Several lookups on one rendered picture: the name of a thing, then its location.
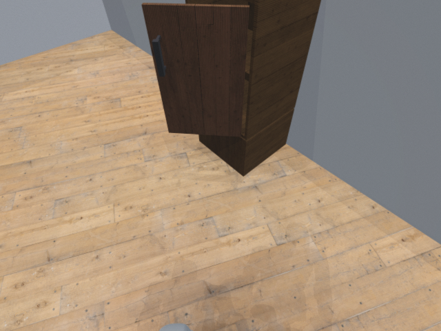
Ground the cupboard door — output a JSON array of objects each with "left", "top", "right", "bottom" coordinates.
[{"left": 141, "top": 3, "right": 249, "bottom": 137}]

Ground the handle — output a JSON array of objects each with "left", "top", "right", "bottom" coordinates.
[{"left": 152, "top": 35, "right": 166, "bottom": 77}]

